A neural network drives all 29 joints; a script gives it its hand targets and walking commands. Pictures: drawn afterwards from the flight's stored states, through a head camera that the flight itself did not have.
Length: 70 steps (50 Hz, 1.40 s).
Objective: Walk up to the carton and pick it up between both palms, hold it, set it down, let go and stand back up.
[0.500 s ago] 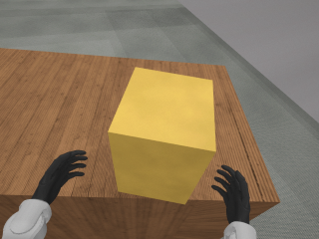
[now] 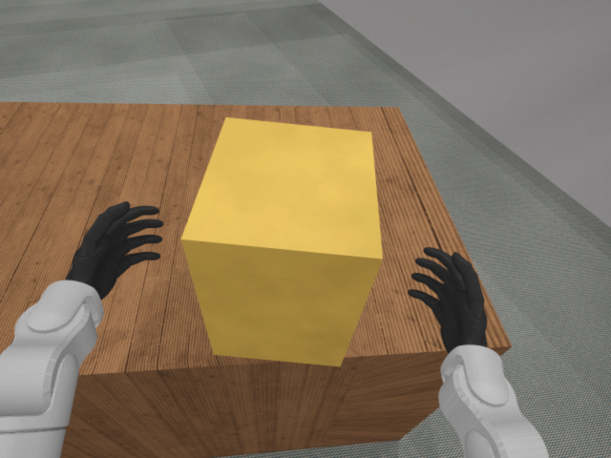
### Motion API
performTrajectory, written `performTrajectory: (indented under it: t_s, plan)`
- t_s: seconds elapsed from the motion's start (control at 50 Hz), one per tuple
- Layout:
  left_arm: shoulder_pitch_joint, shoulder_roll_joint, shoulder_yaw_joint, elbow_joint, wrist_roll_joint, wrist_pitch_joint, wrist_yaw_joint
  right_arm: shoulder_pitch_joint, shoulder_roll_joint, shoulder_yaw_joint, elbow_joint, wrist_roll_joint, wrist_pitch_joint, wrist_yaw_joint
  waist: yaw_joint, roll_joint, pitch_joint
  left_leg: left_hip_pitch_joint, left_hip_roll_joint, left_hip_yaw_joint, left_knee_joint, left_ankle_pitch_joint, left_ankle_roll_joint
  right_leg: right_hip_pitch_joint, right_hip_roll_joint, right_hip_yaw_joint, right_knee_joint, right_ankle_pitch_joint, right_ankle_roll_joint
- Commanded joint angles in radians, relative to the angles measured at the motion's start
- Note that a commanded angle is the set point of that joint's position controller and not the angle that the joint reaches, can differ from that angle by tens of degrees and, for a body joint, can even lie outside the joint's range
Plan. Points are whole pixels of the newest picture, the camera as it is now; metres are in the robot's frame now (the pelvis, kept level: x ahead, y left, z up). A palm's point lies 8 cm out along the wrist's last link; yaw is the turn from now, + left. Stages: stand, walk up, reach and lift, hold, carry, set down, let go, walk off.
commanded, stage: reach and lift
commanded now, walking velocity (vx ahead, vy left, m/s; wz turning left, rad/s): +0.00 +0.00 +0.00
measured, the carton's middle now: (287, 251) +0.40 +0.05 +0.05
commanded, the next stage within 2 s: none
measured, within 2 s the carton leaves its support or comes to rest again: neither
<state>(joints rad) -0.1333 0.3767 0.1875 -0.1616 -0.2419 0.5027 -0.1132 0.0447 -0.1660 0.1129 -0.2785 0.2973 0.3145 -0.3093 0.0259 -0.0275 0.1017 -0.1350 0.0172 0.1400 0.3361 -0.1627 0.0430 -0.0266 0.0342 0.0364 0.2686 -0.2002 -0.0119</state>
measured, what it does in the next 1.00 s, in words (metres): stands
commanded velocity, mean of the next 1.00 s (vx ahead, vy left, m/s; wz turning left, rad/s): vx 0.00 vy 0.00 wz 0.00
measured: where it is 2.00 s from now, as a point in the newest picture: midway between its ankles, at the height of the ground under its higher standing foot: outside the picture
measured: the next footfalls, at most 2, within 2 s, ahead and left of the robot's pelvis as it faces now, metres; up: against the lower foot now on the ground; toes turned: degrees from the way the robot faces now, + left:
none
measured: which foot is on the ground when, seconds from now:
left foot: down 0.00-1.00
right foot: down 0.00-1.00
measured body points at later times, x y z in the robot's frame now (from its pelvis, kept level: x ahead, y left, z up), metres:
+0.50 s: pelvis -0.02 +0.02 +0.00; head -0.02 +0.05 +0.45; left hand +0.37 +0.26 +0.18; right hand +0.35 -0.14 +0.17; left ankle +0.02 +0.09 -0.75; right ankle -0.03 -0.12 -0.75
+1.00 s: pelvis -0.02 +0.02 +0.00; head -0.02 +0.05 +0.45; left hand +0.42 +0.25 +0.24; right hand +0.40 -0.13 +0.21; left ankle +0.02 +0.09 -0.75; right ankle -0.03 -0.12 -0.75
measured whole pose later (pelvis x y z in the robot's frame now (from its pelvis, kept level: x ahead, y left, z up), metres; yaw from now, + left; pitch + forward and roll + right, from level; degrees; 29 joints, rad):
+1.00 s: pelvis -0.02 +0.02 +0.00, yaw +2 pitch +2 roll -2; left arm -1.01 0.48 0.03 0.62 -0.28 0.64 0.00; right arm -0.87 -0.20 -0.03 0.55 0.40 0.51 -0.25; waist -0.07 -0.03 -0.05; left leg -0.29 0.00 0.10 0.40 -0.15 0.07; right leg -0.14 0.02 0.00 0.29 -0.17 0.02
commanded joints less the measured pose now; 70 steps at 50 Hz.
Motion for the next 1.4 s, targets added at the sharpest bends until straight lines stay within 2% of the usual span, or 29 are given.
performTrajectory:
  t_s: [0.0,0.1,0.18,0.32,0.42,0.52,0.62,0.76,0.84,0.98,1.04,1.16,1.26,1.38]
  plan:
    - [-0.360,0.199,0.091,-0.098,0.004,0.030,0.007,-0.299,-0.060,-0.067,-0.132,0.020,0.038,-0.005,-0.006,0.097,-0.351,0.240,0.027,-0.088,-0.001,0.265,-0.029,-0.087,-0.036,0.046,-0.020,0.309,0.010]
    - [-0.550,0.216,0.076,0.032,0.004,0.083,0.016,-0.497,-0.052,-0.109,-0.043,0.032,0.108,-0.005,-0.025,0.096,-0.351,0.205,0.031,-0.090,-0.020,0.095,-0.020,-0.127,-0.042,0.043,-0.028,0.133,0.004]
    - [-0.676,0.236,0.060,0.112,0.004,0.119,0.024,-0.635,-0.057,-0.140,0.039,0.033,0.154,-0.006,-0.039,0.092,-0.368,0.184,0.031,-0.093,-0.028,0.039,-0.019,-0.136,-0.040,0.034,-0.020,0.087,0.003]
    - [-0.848,0.250,0.017,0.203,0.004,0.150,0.043,-0.819,-0.092,-0.158,0.193,0.059,0.185,0.001,-0.076,0.134,-0.429,0.216,0.041,-0.116,-0.005,0.099,-0.049,-0.166,-0.019,0.002,-0.010,0.111,-0.007]
    - [-0.911,0.229,-0.016,0.228,0.007,0.171,0.056,-0.913,-0.143,-0.181,0.259,0.077,0.184,0.015,-0.099,0.159,-0.495,0.284,0.051,-0.135,0.028,0.235,-0.079,-0.192,0.003,-0.026,-0.011,0.176,-0.014]
    - [-0.981,0.220,-0.025,0.219,0.010,0.190,0.072,-0.991,-0.182,-0.192,0.294,0.092,0.174,0.034,-0.104,0.173,-0.564,0.354,0.058,-0.147,0.058,0.372,-0.103,-0.215,0.022,-0.045,-0.021,0.215,-0.016]
    - [-1.088,0.229,-0.036,0.289,0.004,0.193,0.095,-1.101,-0.206,-0.190,0.371,0.106,0.177,0.056,-0.094,0.163,-0.570,0.325,0.059,-0.150,0.050,0.312,-0.104,-0.216,0.023,-0.050,-0.019,0.185,-0.016]
    - [-1.255,0.256,-0.073,0.477,-0.022,0.147,0.121,-1.270,-0.196,-0.180,0.525,0.110,0.170,0.076,-0.086,0.145,-0.605,0.263,0.045,-0.145,0.030,0.172,-0.085,-0.213,0.009,-0.043,-0.006,0.157,-0.011]
    - [-1.333,0.260,-0.101,0.583,-0.035,0.116,0.122,-1.346,-0.200,-0.189,0.607,0.101,0.161,0.072,-0.104,0.151,-0.652,0.286,0.040,-0.148,0.042,0.202,-0.086,-0.216,0.012,-0.048,-0.007,0.196,-0.006]
    - [-1.413,0.245,-0.126,0.686,-0.033,0.086,0.106,-1.440,-0.203,-0.193,0.707,0.091,0.143,0.052,-0.126,0.167,-0.692,0.346,0.038,-0.153,0.078,0.352,-0.103,-0.204,0.021,-0.061,-0.017,0.290,0.003]
    - [-1.430,0.241,-0.132,0.749,-0.025,0.068,0.098,-1.461,-0.189,-0.193,0.765,0.080,0.138,0.044,-0.136,0.162,-0.667,0.333,0.035,-0.152,0.078,0.355,-0.106,-0.200,0.019,-0.067,-0.018,0.301,0.008]
    - [-1.383,0.218,-0.139,0.888,0.006,-0.009,0.075,-1.434,-0.123,-0.172,0.867,0.061,0.106,0.036,-0.126,0.157,-0.600,0.300,0.026,-0.146,0.072,0.339,-0.096,-0.189,0.005,-0.067,-0.015,0.310,0.014]
    - [-1.349,0.192,-0.125,0.866,0.034,-0.095,0.066,-1.392,-0.068,-0.165,0.846,0.039,0.050,0.030,-0.109,0.169,-0.629,0.314,0.021,-0.138,0.081,0.382,-0.093,-0.187,0.005,-0.072,-0.002,0.335,0.022]
    - [-1.313,0.188,-0.075,0.840,0.059,-0.171,0.070,-1.350,-0.016,-0.177,0.769,-0.012,-0.013,0.008,-0.085,0.129,-0.660,0.252,0.011,-0.120,0.086,0.330,-0.069,-0.169,0.001,-0.067,0.021,0.349,0.038]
